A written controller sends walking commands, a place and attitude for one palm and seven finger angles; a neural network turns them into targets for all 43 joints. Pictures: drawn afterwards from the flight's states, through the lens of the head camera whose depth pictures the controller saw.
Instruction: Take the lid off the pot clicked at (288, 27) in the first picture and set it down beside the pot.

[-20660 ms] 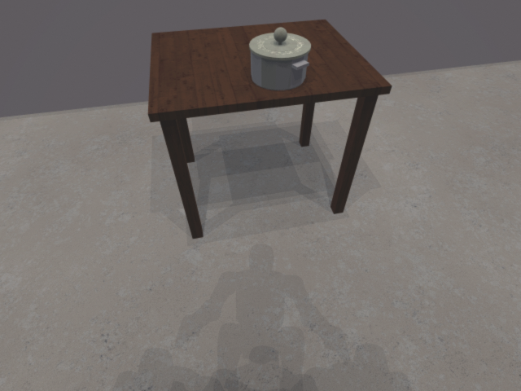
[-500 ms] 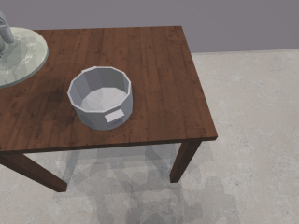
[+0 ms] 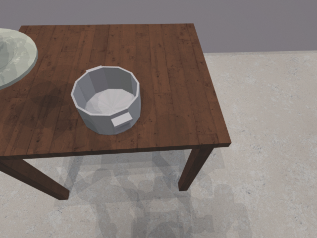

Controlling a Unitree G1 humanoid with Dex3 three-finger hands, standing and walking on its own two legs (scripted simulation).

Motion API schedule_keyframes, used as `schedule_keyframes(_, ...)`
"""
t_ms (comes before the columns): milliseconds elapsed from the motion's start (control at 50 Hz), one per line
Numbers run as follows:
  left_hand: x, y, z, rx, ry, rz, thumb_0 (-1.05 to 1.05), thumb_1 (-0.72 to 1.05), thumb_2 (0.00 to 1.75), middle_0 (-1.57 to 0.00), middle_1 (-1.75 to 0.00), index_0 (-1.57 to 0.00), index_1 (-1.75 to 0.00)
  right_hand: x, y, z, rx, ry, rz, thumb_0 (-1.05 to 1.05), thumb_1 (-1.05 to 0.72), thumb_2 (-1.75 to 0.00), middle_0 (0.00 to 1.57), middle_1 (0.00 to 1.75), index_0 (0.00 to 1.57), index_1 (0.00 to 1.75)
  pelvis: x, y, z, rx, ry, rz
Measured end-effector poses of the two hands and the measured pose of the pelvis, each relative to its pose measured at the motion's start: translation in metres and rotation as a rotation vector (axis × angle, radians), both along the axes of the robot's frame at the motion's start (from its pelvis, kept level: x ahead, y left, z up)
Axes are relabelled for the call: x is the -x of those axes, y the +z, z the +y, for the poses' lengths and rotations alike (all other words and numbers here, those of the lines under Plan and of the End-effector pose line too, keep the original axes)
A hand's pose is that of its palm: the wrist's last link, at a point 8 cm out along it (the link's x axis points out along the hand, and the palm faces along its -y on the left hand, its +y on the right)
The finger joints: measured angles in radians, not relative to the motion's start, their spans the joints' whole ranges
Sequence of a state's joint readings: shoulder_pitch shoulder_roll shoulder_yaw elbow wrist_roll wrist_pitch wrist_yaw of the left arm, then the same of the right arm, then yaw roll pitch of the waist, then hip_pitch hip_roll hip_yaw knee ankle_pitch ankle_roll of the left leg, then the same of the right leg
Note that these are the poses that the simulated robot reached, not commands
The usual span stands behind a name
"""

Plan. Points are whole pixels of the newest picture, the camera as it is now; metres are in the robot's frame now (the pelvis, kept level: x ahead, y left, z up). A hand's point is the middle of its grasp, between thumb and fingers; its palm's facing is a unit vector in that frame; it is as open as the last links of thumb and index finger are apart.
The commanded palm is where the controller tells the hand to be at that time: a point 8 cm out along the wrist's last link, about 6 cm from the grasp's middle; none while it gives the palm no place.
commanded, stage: lower the lid onto the table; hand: left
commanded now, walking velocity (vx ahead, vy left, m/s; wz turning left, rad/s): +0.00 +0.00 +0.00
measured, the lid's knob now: out of the picture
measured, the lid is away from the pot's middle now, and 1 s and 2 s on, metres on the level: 0.23 0.22 0.23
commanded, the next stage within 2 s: none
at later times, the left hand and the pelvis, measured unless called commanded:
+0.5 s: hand out of the picture +0.47 +0.35 +0.21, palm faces -0.35 -0.14 -0.93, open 7.0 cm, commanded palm +0.50 +0.36 +0.28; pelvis +0.00 +0.00 +0.00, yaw -1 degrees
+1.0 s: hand out of the picture +0.47 +0.35 +0.18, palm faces -0.39 -0.14 -0.91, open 7.0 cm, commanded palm +0.51 +0.36 +0.25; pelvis +0.00 +0.01 -0.01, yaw -1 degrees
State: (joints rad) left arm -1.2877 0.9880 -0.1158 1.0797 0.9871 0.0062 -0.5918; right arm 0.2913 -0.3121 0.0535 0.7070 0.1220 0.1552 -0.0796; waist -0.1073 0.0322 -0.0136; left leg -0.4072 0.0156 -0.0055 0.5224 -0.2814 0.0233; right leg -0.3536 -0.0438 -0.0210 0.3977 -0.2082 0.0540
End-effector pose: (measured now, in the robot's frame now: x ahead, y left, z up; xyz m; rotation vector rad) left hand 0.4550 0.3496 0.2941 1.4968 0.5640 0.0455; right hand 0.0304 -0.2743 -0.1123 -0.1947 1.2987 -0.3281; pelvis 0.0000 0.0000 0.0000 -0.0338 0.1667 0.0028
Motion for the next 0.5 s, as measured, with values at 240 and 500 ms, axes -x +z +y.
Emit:
schedule_keyframes(240,-0.009,-0.007,-0.002,0.030,0.019,0.019,0.00,0.36,0.49,-0.72,-0.96,-0.72,-0.97,0.014,-0.001,0.003,-0.009,-0.030,0.006,0.00,-0.91,-0.90,0.20,0.30,0.20,0.30,0.001,-0.001,0.002,0.001,-0.013,0.004)
schedule_keyframes(500,-0.011,-0.023,0.002,0.033,0.021,0.047,0.00,0.36,0.49,-0.72,-0.96,-0.72,-0.97,0.021,-0.002,0.005,-0.007,-0.041,0.032,0.00,-0.91,-0.90,0.20,0.30,0.20,0.30,-0.001,-0.002,0.003,0.003,-0.014,0.015)
